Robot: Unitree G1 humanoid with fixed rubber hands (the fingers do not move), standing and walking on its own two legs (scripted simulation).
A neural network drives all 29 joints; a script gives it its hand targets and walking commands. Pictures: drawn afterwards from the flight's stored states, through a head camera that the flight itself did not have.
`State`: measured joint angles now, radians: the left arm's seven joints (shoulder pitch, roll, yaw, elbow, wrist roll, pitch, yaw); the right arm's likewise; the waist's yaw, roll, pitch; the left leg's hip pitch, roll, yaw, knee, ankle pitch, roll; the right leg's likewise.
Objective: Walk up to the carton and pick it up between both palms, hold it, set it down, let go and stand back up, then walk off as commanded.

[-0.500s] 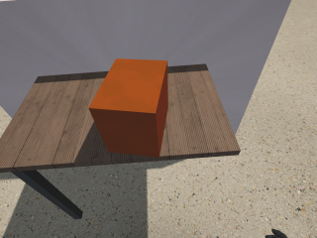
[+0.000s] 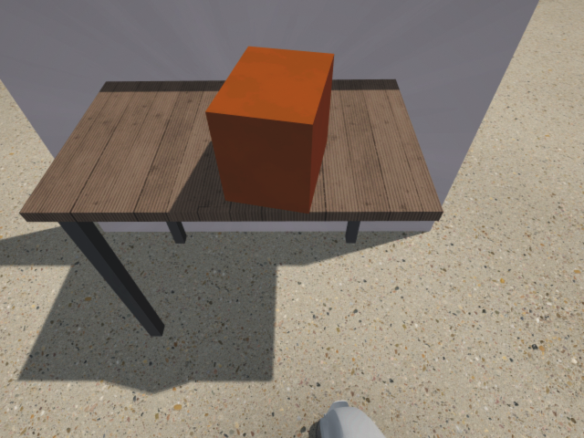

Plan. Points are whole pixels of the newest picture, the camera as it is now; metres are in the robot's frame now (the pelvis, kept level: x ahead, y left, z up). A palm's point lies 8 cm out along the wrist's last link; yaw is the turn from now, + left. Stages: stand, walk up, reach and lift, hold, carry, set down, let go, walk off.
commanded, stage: walk off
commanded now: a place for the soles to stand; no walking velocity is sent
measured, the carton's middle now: (278, 129) +0.66 +0.02 +0.06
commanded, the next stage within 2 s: none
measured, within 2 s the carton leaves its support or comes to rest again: neither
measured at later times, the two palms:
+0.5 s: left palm out of the picture -0.05 +0.25 -0.07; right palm out of the picture -0.02 -0.39 -0.10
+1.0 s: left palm out of the picture -0.16 +0.31 -0.09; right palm out of the picture -0.20 -0.34 -0.09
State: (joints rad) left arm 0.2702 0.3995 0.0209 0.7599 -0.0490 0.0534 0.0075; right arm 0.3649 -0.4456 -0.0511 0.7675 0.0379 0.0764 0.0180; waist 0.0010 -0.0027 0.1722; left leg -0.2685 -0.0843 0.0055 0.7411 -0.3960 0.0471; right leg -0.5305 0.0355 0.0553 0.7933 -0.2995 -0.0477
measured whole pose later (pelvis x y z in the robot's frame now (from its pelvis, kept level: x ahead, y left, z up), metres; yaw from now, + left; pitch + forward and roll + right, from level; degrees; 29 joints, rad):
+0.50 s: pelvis -0.13 -0.06 +0.01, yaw -3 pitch -6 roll +3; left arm 0.28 0.41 0.02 0.76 -0.05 0.04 0.01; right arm 0.13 -0.45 -0.08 0.77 0.04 0.08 0.01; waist 0.00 0.01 0.20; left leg -0.49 -0.07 -0.05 1.02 -0.37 0.05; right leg -0.30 0.06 0.11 0.79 -0.39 -0.04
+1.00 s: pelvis -0.24 -0.01 +0.00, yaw -1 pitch -5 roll +1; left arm 0.26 0.42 0.02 0.76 -0.05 0.04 0.02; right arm 0.30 -0.45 -0.08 0.77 0.04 0.07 0.02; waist 0.00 0.00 0.20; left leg -0.33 -0.08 -0.08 0.77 -0.36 0.03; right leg -0.51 0.07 0.18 0.91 -0.40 -0.03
